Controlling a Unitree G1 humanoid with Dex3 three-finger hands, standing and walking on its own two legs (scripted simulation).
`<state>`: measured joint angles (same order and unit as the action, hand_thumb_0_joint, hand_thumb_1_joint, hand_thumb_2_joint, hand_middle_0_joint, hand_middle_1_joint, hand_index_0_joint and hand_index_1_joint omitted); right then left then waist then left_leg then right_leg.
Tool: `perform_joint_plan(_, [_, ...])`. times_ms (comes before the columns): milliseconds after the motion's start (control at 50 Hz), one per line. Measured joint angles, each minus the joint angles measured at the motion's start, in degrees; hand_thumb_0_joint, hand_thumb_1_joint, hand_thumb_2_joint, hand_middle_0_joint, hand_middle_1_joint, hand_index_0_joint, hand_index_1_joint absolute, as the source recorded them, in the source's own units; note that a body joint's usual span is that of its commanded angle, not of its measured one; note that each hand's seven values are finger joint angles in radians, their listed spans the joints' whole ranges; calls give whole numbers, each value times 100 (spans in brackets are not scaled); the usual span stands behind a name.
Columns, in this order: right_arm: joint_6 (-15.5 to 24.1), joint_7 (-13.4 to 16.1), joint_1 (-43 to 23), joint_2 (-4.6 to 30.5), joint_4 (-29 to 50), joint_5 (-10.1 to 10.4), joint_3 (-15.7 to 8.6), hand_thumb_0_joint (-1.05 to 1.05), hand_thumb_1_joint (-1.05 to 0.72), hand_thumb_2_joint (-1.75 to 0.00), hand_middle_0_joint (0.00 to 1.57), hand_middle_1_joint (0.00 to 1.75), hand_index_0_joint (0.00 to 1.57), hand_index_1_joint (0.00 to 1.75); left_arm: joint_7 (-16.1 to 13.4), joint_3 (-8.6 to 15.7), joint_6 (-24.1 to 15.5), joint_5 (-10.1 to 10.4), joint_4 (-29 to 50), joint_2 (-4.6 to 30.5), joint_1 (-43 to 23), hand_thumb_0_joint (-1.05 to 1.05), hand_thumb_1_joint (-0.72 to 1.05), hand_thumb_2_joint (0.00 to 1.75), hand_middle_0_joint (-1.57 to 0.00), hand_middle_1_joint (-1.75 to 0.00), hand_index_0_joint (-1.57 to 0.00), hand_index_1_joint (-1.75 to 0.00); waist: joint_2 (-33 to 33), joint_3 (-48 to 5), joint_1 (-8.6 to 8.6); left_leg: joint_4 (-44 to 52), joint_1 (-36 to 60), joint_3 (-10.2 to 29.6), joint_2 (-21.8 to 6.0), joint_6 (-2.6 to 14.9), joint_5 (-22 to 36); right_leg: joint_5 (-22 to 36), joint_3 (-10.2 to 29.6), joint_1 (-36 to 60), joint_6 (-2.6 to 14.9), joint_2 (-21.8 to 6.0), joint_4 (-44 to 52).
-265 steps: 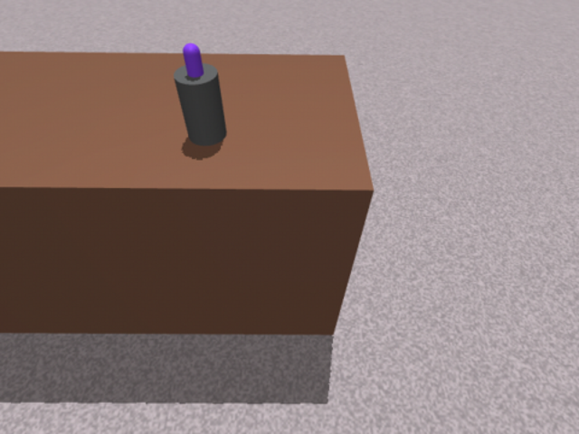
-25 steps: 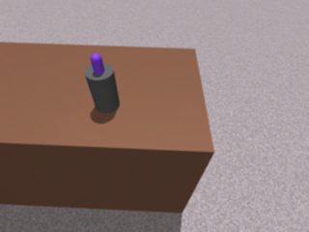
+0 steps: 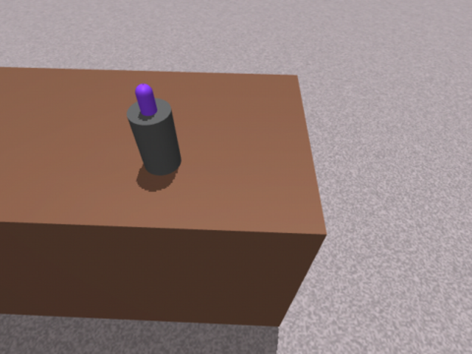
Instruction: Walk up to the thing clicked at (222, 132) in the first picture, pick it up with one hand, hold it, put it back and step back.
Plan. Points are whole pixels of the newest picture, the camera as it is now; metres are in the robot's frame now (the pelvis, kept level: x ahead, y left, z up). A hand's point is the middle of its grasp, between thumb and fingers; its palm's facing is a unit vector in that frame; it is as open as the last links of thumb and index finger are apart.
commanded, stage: stand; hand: left
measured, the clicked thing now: (153, 128) +0.52 +0.19 +0.07
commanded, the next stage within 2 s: rise first in 0.74 s
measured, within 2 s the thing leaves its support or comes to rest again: neither
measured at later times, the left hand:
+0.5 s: hand out of the picture +0.06 +0.25 -0.16, palm faces -0.03 -0.94 -0.34, open 7.4 cm
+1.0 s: hand out of the picture +0.14 +0.24 -0.14, palm faces +0.11 -0.94 -0.32, open 9.0 cm
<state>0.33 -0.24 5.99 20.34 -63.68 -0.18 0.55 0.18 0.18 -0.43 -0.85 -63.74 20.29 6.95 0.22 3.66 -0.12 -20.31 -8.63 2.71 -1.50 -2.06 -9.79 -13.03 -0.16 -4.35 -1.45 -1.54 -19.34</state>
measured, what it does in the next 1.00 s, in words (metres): stands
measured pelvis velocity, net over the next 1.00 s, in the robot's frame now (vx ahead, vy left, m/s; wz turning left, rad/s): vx -0.01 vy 0.00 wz -0.02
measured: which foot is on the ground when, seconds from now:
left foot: down 0.00-1.00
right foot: down 0.00-1.00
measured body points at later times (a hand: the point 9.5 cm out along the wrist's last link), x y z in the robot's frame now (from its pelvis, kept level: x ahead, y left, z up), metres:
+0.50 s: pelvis +0.00 +0.00 +0.00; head +0.01 +0.00 +0.45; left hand +0.07 +0.30 -0.13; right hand +0.07 -0.30 -0.13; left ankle +0.02 +0.14 -0.75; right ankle -0.03 -0.14 -0.75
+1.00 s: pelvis -0.01 +0.00 -0.01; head +0.04 +0.00 +0.44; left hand +0.13 +0.29 -0.12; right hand +0.13 -0.29 -0.12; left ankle +0.02 +0.14 -0.75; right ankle -0.03 -0.14 -0.75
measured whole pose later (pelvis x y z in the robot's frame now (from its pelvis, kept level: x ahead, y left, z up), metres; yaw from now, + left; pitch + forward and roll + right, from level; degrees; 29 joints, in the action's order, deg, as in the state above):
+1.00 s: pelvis -0.01 +0.00 -0.01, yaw -1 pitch +1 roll +0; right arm 4.9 3.0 2.2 17.5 -55.2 4.4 -2.6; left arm -2.7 3.7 -4.3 4.2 -52.6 17.8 4.3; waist 0.2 5.2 -0.2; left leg -25.7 -14.9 1.8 -1.7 -2.0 -11.5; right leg -15.0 0.9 -11.6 -1.5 -1.3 -26.0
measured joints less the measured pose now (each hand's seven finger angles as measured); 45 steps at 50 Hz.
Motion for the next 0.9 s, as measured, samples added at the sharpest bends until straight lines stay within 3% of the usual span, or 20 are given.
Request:
perform_joint_plan(860, [1,5,70,-9,-19,-6,-11,0,-90,-90,20,30,20,30,-2,4,6,-5,11,2,38,0,90,90,-20,-30,-20,-30,-19,17,3,25,2,-24,3,6,2,2,21,-13,-6,-7,10])
perform_joint_plan(900, [87,99,86,-38,340,248,-17,1,-88,-88,19,27,18,28,-75,6,-18,234,401,-36,115,1,88,88,-18,-28,-19,-28,-11,4,15,-167,-207,-44,2,7,-70,-84,48,-251,-5,-4,-224])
